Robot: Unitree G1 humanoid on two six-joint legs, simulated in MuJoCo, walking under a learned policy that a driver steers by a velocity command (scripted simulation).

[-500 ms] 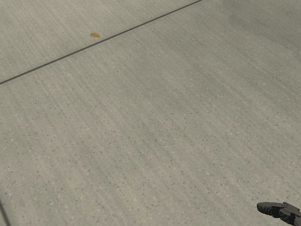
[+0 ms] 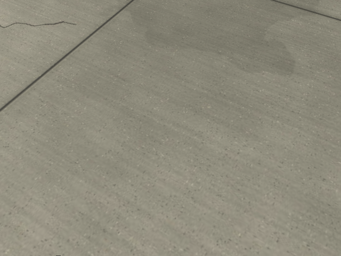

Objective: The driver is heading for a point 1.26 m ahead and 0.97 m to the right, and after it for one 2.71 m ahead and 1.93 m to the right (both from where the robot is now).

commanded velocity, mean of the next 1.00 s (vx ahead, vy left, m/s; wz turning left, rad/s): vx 0.11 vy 0.00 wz -0.59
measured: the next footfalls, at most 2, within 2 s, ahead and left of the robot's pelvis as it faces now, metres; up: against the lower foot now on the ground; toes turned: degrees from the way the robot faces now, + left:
left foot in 0.42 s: +0.34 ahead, +0.09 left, +0.00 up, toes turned -21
right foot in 0.82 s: +0.17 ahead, -0.12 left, +0.00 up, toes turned -32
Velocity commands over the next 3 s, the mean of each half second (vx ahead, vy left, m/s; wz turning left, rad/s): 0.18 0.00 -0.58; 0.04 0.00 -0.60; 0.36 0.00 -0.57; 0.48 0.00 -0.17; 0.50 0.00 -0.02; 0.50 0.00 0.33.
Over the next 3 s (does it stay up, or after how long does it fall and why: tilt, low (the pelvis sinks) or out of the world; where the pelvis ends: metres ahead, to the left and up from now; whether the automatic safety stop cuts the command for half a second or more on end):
stays up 0.76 -0.83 0.03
